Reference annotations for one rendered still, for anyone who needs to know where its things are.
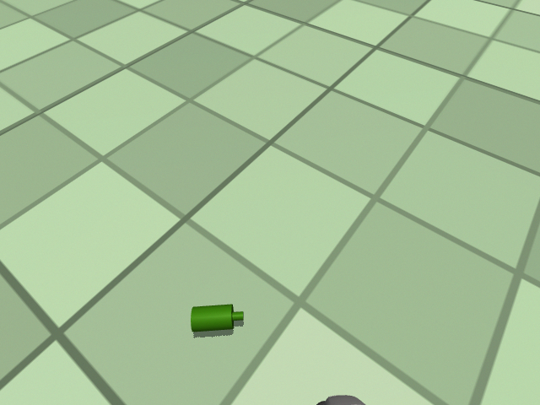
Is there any bottle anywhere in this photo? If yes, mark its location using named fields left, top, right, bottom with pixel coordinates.
left=191, top=304, right=244, bottom=332

